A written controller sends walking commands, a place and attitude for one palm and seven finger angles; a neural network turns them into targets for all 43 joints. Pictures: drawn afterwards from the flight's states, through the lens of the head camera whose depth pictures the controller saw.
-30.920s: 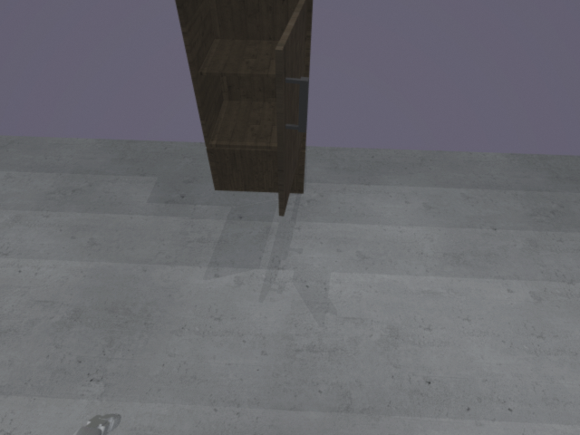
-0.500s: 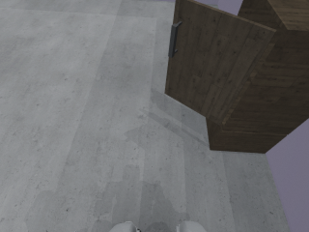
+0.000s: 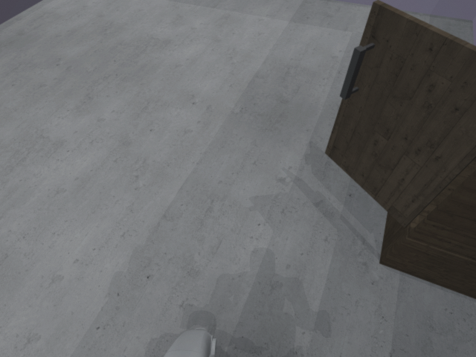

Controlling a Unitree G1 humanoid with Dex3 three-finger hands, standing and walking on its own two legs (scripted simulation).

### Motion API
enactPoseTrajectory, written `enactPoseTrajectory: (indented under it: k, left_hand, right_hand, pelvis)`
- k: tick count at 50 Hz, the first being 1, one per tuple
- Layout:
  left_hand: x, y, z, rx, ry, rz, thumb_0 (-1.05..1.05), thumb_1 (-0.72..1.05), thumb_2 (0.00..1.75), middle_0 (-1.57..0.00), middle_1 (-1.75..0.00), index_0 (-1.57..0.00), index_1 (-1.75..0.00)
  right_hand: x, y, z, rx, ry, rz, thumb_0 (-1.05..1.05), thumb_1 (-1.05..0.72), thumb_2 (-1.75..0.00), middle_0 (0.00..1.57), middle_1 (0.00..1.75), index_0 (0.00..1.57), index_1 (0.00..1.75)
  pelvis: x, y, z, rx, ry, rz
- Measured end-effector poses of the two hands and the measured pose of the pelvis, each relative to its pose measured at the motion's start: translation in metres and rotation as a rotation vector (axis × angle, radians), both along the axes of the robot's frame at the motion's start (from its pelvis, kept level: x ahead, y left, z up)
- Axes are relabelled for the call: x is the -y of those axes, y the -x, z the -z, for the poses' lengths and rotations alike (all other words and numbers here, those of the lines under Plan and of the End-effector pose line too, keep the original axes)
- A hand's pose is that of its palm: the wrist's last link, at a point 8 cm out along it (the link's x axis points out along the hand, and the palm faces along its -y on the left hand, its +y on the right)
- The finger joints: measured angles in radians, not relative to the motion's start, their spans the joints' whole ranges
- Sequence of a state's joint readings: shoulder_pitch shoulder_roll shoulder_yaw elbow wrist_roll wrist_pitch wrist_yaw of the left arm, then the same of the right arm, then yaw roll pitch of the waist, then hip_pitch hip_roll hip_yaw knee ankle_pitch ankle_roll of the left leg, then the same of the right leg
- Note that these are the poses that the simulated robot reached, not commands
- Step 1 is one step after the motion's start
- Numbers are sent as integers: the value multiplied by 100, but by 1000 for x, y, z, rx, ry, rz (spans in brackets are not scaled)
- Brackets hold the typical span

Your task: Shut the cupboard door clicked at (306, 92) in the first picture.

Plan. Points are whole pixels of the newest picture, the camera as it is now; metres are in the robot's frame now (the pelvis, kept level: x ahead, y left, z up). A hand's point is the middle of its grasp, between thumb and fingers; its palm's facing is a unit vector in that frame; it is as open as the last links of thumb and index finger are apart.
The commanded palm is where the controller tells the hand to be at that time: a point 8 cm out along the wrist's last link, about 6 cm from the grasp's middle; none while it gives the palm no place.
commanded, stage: walk to a spot facing it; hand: left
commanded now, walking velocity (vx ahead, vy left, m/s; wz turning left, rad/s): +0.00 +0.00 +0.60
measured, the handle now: (357, 72) +0.85 -0.32 -0.05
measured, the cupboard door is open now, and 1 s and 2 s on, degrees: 55 55 55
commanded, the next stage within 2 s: turn to face it in 1.28 s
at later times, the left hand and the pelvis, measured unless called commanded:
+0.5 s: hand out of the picture +0.06 +0.22 -0.16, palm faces +0.30 -0.91 -0.30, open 7.4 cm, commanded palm none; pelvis +0.03 -0.02 -0.02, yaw +17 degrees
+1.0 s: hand out of the picture -0.02 +0.18 -0.20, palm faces +0.65 -0.74 -0.18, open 7.4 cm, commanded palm none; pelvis +0.14 +0.08 -0.03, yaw +38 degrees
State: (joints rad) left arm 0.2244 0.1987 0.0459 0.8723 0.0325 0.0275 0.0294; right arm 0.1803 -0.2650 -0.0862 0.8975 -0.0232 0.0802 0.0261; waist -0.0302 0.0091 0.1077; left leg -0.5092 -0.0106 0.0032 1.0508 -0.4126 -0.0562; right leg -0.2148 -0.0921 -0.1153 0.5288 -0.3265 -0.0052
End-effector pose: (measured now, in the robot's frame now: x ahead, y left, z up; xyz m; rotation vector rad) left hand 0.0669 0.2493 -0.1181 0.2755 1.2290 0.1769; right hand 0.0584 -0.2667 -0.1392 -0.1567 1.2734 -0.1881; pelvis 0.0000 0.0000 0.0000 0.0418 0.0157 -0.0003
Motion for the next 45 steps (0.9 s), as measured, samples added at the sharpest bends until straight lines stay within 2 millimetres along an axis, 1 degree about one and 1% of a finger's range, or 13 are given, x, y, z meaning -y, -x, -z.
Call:
enactPoseTrajectory:
  k: [5,8,11,14,18,22,25,29,33,36,39,42,45]
  left_hand:
    - [-7,43,14,-42,28,-120,0,90,90,-20,-30,-20,-30]
    - [-19,69,30,-71,45,-194,0,90,90,-20,-30,-20,-30]
    - [-27,86,36,-116,43,-243,0,91,90,-20,-30,-20,-30]
    - [-30,86,29,-107,39,-275,1,91,90,-20,-30,-20,-30]
    - [-29,69,16,-22,38,-290,1,91,90,-20,-30,-19,-30]
    - [-22,45,5,65,20,-286,1,91,90,-20,-30,-19,-30]
    - [-13,35,4,126,-13,-296,0,91,90,-20,-30,-20,-30]
    - [5,46,-2,121,-13,-383,0,91,90,-20,-30,-20,-30]
    - [25,60,-3,38,29,-455,0,91,90,-20,-30,-20,-30]
    - [39,69,1,-6,66,-517,0,91,90,-20,-30,-20,-30]
    - [50,80,8,-47,104,-592,0,91,90,-20,-30,-20,-30]
    - [58,94,17,-99,144,-672,0,91,90,-20,-30,-20,-30]
    - [60,108,27,-163,184,-743,0,91,90,-20,-30,-20,-30]
  right_hand:
    - [-18,-38,1,-9,4,-133,1,-91,-90,20,30,20,30]
    - [-35,-67,3,40,22,-214,1,-91,-90,20,30,20,30]
    - [-49,-87,-3,88,31,-264,1,-91,-90,20,30,20,30]
    - [-55,-95,-11,111,39,-298,1,-91,-90,20,30,20,30]
    - [-55,-98,-12,103,28,-332,0,-91,-90,20,30,20,30]
    - [-43,-100,-2,77,3,-346,1,-91,-90,20,30,20,30]
    - [-29,-107,13,48,-10,-353,1,-91,-90,20,30,20,30]
    - [-25,-128,10,-2,-11,-405,1,-91,-90,20,30,20,30]
    - [-34,-158,-3,2,-25,-441,1,-91,-90,20,30,20,30]
    - [-49,-183,-7,-7,-27,-492,1,-91,-90,20,30,20,30]
    - [-75,-212,-6,-22,-25,-569,1,-91,-90,20,30,20,30]
    - [-112,-246,-4,-15,-28,-658,1,-91,-90,20,30,20,30]
    - [-161,-285,-1,33,-37,-749,1,-91,-90,20,30,20,30]
  pelvis:
    - [-3,-1,5,-4,3,-83]
    - [-12,-3,16,-9,20,-127]
    - [-14,-2,16,1,11,-153]
    - [-13,-3,10,7,28,-186]
    - [-8,-7,4,15,41,-226]
    - [4,-18,6,19,37,-262]
    - [16,-31,16,15,23,-304]
    - [20,-48,8,18,18,-370]
    - [17,-69,-3,4,10,-427]
    - [12,-84,-6,0,13,-480]
    - [1,-98,-5,2,22,-533]
    - [-14,-112,0,7,32,-579]
    - [-35,-126,9,12,35,-616]
